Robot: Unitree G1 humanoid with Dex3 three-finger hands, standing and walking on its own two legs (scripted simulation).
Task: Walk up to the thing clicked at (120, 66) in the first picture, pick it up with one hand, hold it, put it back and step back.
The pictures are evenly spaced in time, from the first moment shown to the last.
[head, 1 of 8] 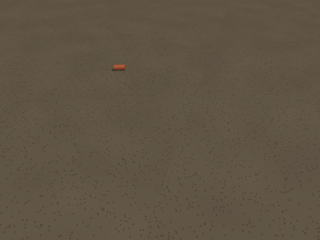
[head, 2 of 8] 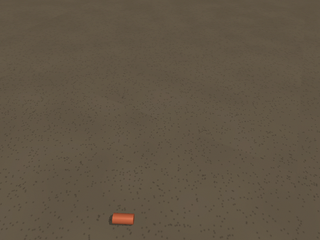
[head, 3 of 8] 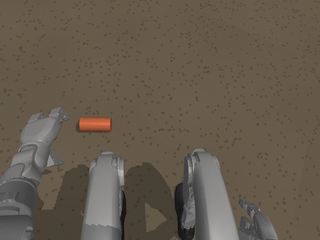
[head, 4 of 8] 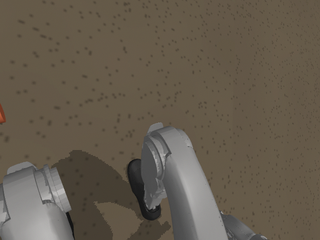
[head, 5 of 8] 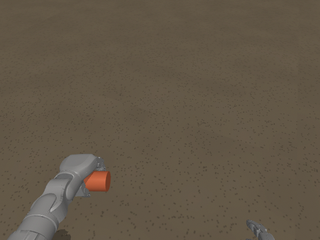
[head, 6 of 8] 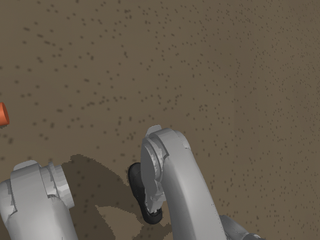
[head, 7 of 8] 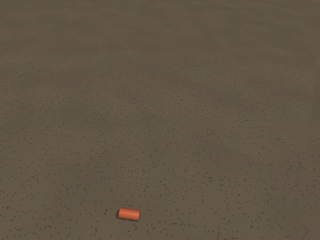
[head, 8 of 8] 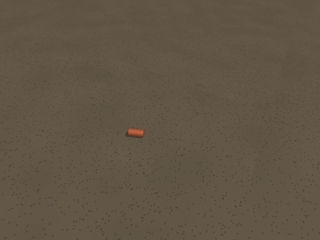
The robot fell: no
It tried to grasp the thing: yes
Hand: left
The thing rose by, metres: 0.69
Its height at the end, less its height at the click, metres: +0.00
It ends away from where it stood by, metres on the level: 0.00
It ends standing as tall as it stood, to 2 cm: yes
